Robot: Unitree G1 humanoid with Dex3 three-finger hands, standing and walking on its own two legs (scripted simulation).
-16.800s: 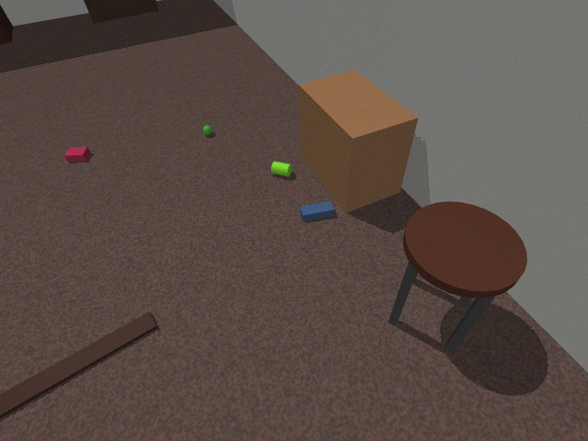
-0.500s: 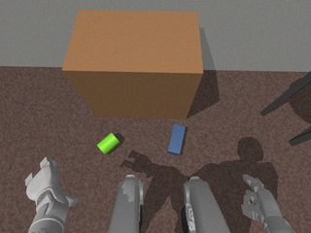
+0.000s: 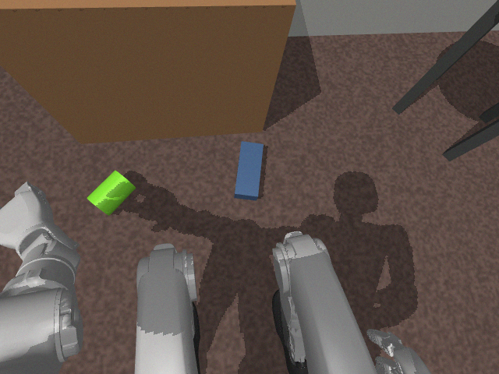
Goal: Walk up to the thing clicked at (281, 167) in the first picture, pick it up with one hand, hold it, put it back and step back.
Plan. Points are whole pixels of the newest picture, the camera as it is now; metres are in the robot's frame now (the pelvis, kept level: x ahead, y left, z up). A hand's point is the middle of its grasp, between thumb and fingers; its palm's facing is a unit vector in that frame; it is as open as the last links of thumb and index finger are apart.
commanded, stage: rise first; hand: left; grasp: from above
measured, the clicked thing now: (112, 192) +0.50 +0.31 -0.36
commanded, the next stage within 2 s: approach in 0.94 s
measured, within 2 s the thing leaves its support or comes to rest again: neither
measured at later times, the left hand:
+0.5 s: hand (70, 209) +0.43 +0.34 -0.22, palm faces -0.26 -0.32 -0.91, open 11.2 cm
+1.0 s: hand (74, 202) +0.45 +0.35 -0.25, palm faces -0.24 -0.33 -0.91, open 11.4 cm
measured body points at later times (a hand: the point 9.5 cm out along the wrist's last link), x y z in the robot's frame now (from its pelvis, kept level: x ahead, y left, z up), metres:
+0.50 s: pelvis +0.01 +0.01 -0.06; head +0.24 +0.05 +0.32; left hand +0.44 +0.35 -0.17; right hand +0.05 -0.25 -0.18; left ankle +0.09 +0.14 -0.36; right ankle +0.10 -0.12 -0.36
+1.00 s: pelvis +0.01 +0.01 -0.08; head +0.26 +0.05 +0.29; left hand +0.46 +0.36 -0.19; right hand +0.04 -0.25 -0.19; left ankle +0.09 +0.14 -0.36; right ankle +0.10 -0.12 -0.36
